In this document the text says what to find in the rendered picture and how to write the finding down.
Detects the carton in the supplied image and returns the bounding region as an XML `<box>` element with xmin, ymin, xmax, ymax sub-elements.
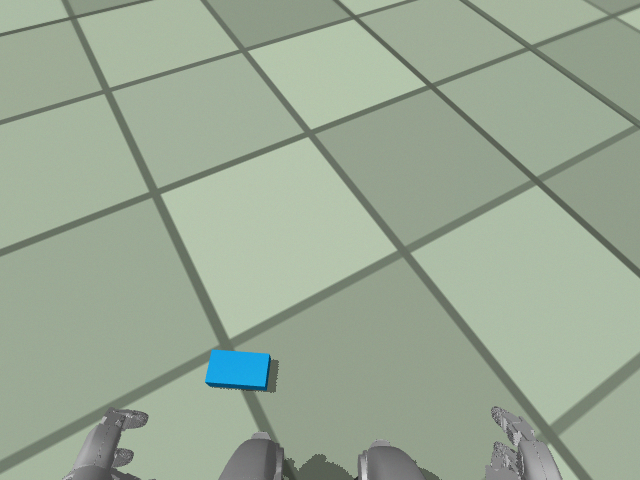
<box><xmin>205</xmin><ymin>349</ymin><xmax>271</xmax><ymax>391</ymax></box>

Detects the left robot hand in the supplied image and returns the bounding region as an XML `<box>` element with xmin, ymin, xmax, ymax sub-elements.
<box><xmin>71</xmin><ymin>407</ymin><xmax>156</xmax><ymax>480</ymax></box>

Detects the right robot hand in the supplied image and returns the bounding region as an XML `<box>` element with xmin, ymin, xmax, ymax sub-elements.
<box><xmin>485</xmin><ymin>406</ymin><xmax>563</xmax><ymax>480</ymax></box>

